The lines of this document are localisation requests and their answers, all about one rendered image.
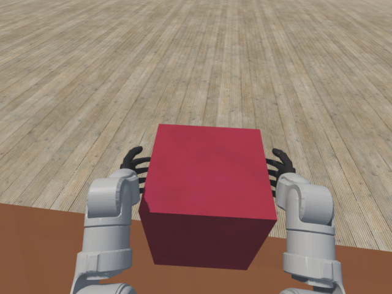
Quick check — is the robot right forearm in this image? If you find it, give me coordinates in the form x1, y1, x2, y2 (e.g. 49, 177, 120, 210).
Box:
275, 173, 345, 294

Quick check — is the right robot hand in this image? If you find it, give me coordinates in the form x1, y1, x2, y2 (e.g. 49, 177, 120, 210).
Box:
266, 148, 296, 198

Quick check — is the carton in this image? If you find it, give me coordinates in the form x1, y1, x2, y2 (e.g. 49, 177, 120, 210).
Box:
138, 124, 277, 270

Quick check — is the robot left forearm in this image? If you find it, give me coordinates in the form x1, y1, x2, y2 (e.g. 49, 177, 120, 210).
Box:
70, 168, 140, 294

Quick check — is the left robot hand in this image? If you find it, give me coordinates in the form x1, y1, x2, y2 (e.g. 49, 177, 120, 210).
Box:
120, 146, 151, 194

